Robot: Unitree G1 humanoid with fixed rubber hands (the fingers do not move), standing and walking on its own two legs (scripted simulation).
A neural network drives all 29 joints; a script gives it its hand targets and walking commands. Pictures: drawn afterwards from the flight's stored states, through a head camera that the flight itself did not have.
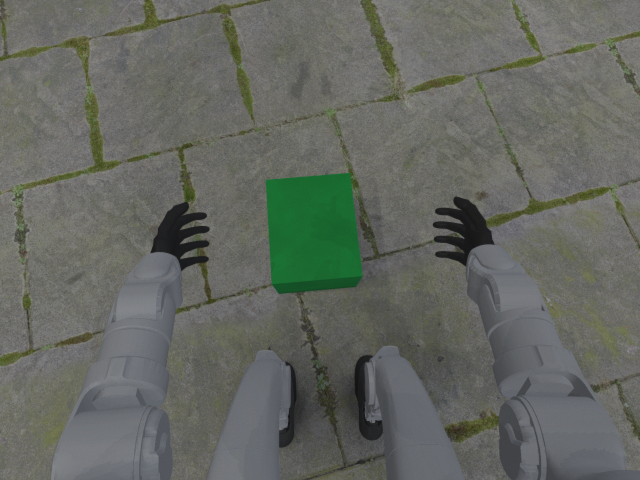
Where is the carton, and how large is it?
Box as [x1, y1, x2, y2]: [266, 173, 362, 293]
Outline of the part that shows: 349,173 266,180 271,279 273,286 279,293 355,286 362,275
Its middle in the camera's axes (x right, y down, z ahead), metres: -0.02 -0.01 +1.04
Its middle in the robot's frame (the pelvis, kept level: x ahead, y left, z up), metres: +0.54 +0.03 -0.60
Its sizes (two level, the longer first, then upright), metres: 0.272 0.219 0.177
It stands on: the floor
